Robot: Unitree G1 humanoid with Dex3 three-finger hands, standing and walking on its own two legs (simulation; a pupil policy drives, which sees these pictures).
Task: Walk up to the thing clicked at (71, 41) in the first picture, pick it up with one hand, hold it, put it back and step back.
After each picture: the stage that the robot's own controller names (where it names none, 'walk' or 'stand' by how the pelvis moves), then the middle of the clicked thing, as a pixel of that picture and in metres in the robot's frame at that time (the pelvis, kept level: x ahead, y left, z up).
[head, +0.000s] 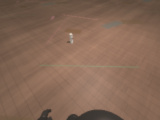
stand; (71, 38) +1.77 +0.51 -0.65
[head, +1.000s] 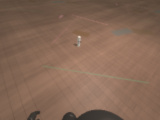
walk; (78, 41) +1.67 +0.23 -0.64
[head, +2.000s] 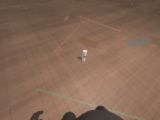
walk; (84, 55) +1.13 +0.07 -0.65
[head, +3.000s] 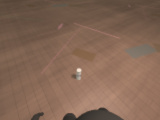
walk; (78, 74) +0.73 +0.13 -0.65
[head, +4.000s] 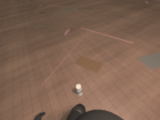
walk; (79, 90) +0.47 +0.20 -0.64
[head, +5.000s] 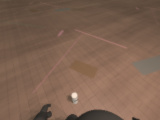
stand; (74, 98) +0.37 +0.17 -0.65
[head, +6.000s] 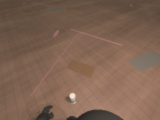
stand; (73, 98) +0.36 +0.19 -0.66
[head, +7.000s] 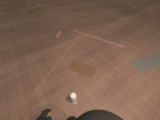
stand; (74, 98) +0.37 +0.19 -0.66
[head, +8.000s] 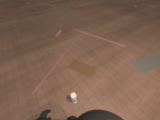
stand; (74, 98) +0.36 +0.18 -0.66
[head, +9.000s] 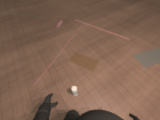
go down; (74, 91) +0.38 +0.17 -0.64
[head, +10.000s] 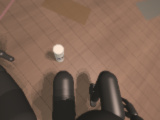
go down; (59, 54) +0.46 +0.21 -0.24
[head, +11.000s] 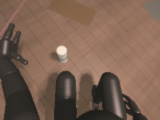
close in; (62, 55) +0.46 +0.20 -0.24
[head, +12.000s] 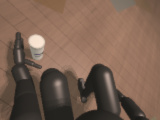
close in; (37, 50) +0.45 +0.24 -0.16
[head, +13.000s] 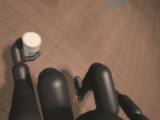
close; (31, 48) +0.44 +0.25 -0.16
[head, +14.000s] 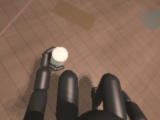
lift; (58, 60) +0.36 +0.23 -0.05
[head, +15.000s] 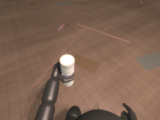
hold; (68, 72) +0.31 +0.15 +0.08
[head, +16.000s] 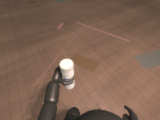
hold; (68, 76) +0.30 +0.16 +0.04
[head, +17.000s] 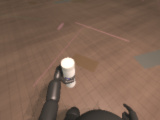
hold; (69, 74) +0.31 +0.15 +0.04
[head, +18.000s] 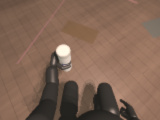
crouch; (65, 60) +0.40 +0.17 -0.03
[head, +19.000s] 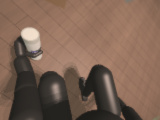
lower; (34, 47) +0.46 +0.25 -0.16
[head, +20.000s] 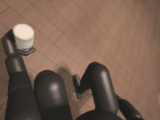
lower; (25, 44) +0.46 +0.26 -0.17
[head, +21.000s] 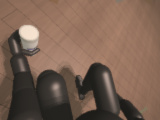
lower; (30, 44) +0.46 +0.26 -0.16
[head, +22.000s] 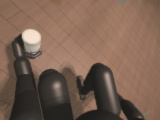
lower; (32, 47) +0.44 +0.25 -0.16
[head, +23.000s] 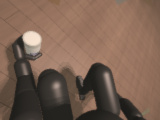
loosen; (33, 49) +0.44 +0.25 -0.16
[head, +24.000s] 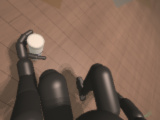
open; (36, 49) +0.44 +0.24 -0.17
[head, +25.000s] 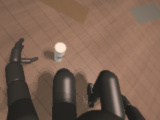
stand; (59, 53) +0.45 +0.21 -0.20
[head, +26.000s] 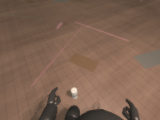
stand; (74, 93) +0.38 +0.15 -0.57
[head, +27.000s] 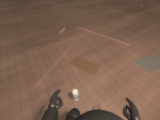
stand; (75, 95) +0.40 +0.15 -0.60
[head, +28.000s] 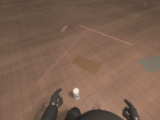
stand; (76, 94) +0.39 +0.15 -0.60
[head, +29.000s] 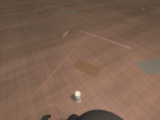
stand; (78, 97) +0.40 +0.15 -0.65
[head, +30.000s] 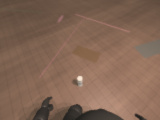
walk; (80, 81) +0.49 +0.12 -0.63
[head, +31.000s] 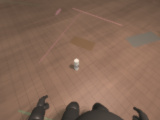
walk; (76, 64) +0.74 +0.19 -0.63
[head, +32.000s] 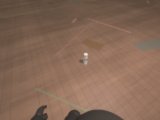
stand; (85, 58) +1.05 +0.13 -0.63
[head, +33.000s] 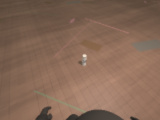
stand; (84, 60) +1.03 +0.12 -0.66
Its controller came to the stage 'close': yes
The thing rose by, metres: 0.68
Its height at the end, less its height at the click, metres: +0.00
